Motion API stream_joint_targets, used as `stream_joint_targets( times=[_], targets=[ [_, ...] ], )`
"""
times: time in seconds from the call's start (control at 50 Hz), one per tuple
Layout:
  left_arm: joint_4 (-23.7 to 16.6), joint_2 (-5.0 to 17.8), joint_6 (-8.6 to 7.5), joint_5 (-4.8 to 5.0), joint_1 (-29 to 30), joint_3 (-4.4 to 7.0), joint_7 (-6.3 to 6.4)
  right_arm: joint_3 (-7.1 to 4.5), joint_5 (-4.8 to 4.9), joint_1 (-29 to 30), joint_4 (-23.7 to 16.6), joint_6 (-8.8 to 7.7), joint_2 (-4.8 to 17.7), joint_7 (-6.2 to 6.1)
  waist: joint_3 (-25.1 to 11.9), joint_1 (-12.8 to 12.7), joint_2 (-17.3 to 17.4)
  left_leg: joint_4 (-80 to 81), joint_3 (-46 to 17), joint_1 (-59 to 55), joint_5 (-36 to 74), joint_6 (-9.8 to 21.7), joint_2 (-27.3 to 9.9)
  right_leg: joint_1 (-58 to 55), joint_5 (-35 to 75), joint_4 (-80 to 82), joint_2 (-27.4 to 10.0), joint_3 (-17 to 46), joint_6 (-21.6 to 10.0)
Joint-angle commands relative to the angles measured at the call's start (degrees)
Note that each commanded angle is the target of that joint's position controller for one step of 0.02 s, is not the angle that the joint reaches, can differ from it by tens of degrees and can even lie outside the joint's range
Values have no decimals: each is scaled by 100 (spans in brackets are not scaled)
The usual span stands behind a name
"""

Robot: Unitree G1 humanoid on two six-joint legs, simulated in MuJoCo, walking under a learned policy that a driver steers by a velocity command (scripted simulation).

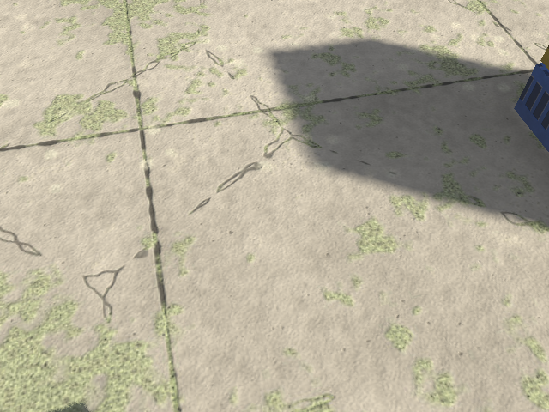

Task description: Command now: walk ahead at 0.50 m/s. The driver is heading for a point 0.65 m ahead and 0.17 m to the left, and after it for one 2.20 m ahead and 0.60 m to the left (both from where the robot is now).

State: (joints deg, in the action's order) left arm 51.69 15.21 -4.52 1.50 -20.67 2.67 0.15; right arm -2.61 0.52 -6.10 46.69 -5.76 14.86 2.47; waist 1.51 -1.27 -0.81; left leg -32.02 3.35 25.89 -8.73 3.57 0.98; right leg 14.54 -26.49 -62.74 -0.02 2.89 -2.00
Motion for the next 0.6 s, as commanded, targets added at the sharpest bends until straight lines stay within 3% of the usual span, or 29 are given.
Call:
stream_joint_targets(
  times=[0.02,0.04,0.06,0.1,0.14,0.26,0.34,0.4,0.44,0.46,0.48,0.5,0.52,0.54,0.56,0.58,0.6],
  targets=[
    [-620,723,-219,-30,458,166,49,-169,-50,-704,-73,-25,662,-37,-561,369,347,1794,-2495,-2448,71,1029,-1703,2560,777,-803,-619,197,-92],
    [-601,656,-154,-66,333,186,56,-129,-115,-602,-68,-52,531,-29,-516,174,489,1942,-2148,-2035,403,965,-1516,2165,996,-587,-776,247,-92],
    [-556,541,-86,-62,203,180,59,-124,-117,-584,-38,-70,489,-19,-493,84,547,2098,-1916,-1826,534,974,-1404,1957,1095,-424,-807,227,-71],
    [-552,391,15,-76,198,162,72,-152,-78,-697,62,-114,600,-43,-346,14,502,2311,-1559,-1586,920,1053,-1363,1987,1250,-99,-858,138,19],
    [-688,379,51,-125,587,161,85,-188,-67,-867,157,-103,740,-109,-161,72,391,2453,-1341,-1614,1207,1090,-1366,2363,1702,399,-901,98,146],
    [-957,198,-31,-104,1721,87,-14,-187,7,-1345,366,5,858,-228,83,440,386,2537,-732,-1946,1148,792,-1118,2392,3227,2370,-674,-169,200],
    [-1185,211,-90,-46,2357,52,-146,-200,37,-1724,570,103,910,-239,280,655,406,2311,-768,-2563,1076,794,-1370,2483,3072,3025,-516,-256,126],
    [-1304,337,-151,-43,2447,77,-244,-239,71,-1744,651,189,979,-279,278,533,490,1926,-923,-2979,1536,699,-1613,2297,2499,3330,-420,-228,-72],
    [-1152,573,-194,-64,1769,195,-236,-262,87,-1512,612,234,1072,-294,-99,66,600,1194,-915,-2906,2788,566,-1501,1164,2243,3567,-142,-408,-234],
    [-862,850,-204,-85,825,343,-185,-217,61,-1423,562,251,965,-295,-692,-368,498,180,-729,-2509,3150,413,-1172,-209,2386,3597,-91,-447,-396],
    [-670,1305,-198,-181,-283,470,-110,-98,-53,-1414,391,233,681,-290,-1630,-738,-106,-1614,-472,-1263,1664,188,-762,-2096,2478,3377,-1160,661,-763],
    [-547,1671,-159,-207,-531,534,-122,114,7,-2230,361,112,-98,-246,-2396,-331,-1670,-3529,-451,958,-2165,-144,226,-3932,1513,3981,-2490,3249,-1609],
    [-591,1036,-154,-171,-511,385,-111,-49,163,-1923,471,25,608,-235,-2253,-575,-1088,-4224,-1174,1513,-2430,-110,-35,-3664,788,4388,-2391,3562,-1476],
    [-649,786,-171,-153,-51,298,-83,-148,265,-1393,297,-8,901,-238,-1361,-514,-822,-4314,-1086,1821,-1917,-53,-306,-2897,940,4512,-2212,2624,-1174],
    [-688,636,-182,-159,385,242,-81,-153,232,-1130,253,5,838,-273,-927,-329,-432,-4113,-961,1618,-1392,-74,-587,-2081,1354,4693,-1990,1946,-1017],
    [-683,467,-198,-173,683,200,-98,-187,154,-1024,245,54,764,-297,-566,-173,-371,-3818,-954,1412,-1061,-101,-737,-1438,1676,4919,-1782,1425,-923],
    [-659,361,-229,-219,852,171,-106,-212,148,-1169,278,141,661,-296,-432,17,-485,-3650,-996,1071,-819,-110,-872,-1014,1864,5130,-1619,986,-839]
  ],
)
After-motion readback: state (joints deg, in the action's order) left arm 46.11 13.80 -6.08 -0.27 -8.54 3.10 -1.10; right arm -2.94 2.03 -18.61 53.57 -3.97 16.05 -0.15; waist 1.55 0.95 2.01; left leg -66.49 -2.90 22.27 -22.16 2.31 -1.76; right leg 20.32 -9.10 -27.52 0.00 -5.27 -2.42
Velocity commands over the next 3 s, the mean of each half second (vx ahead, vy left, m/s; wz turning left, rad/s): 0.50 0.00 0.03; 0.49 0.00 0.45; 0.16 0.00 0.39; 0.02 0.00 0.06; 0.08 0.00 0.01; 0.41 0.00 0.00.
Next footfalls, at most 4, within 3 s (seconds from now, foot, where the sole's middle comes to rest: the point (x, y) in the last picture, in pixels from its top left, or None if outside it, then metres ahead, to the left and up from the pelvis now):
0.48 right None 0.43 -0.15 -0.76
1.02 left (231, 323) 0.68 0.14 -0.76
1.50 right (300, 272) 0.83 -0.03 -0.76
2.98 right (249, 188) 1.13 0.12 -0.76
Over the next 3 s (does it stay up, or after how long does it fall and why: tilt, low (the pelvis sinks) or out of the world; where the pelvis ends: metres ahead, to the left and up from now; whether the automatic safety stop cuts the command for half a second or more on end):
stays up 0.93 0.12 -0.02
